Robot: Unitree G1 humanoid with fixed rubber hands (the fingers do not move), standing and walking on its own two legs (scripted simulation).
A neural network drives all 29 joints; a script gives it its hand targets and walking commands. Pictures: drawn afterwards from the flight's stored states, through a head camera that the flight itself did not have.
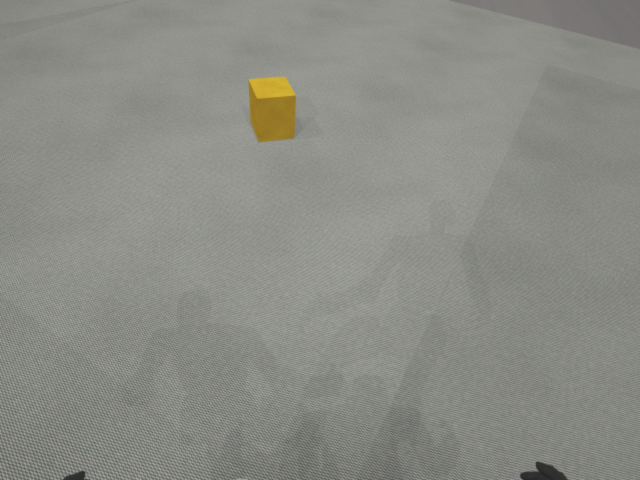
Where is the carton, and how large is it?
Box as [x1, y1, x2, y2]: [248, 77, 295, 141]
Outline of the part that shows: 285,77 248,79 251,123 259,141 293,137 295,95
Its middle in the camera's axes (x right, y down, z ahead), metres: -0.25 -0.71 +2.10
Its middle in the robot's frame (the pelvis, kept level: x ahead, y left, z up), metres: +2.00 +0.10 -0.62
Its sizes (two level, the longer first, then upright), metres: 0.210 0.200 0.250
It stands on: the floor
